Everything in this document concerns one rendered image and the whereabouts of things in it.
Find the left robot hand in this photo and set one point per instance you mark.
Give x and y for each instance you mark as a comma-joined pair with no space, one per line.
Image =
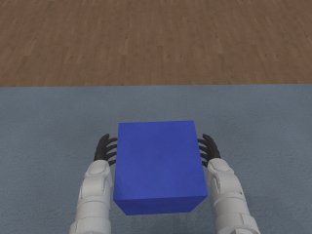
101,153

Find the right robot forearm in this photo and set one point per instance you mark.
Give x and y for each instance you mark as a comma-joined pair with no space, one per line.
230,205

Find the carton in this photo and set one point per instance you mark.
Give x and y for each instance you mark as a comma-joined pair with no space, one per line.
158,168

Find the left robot forearm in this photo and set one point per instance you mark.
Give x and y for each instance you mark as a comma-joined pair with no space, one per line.
93,205

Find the right robot hand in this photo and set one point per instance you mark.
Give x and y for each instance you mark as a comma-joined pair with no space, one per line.
211,149

